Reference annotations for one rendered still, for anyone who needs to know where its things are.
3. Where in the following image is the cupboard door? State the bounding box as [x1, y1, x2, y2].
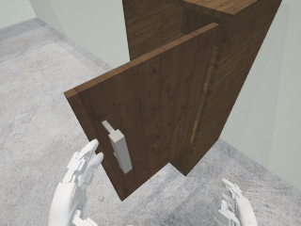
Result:
[63, 23, 219, 202]

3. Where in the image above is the left robot hand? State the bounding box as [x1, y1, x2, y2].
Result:
[47, 138, 103, 226]

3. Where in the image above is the handle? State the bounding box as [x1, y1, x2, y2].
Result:
[102, 120, 133, 174]

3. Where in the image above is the right robot hand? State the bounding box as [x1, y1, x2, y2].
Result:
[218, 178, 258, 226]

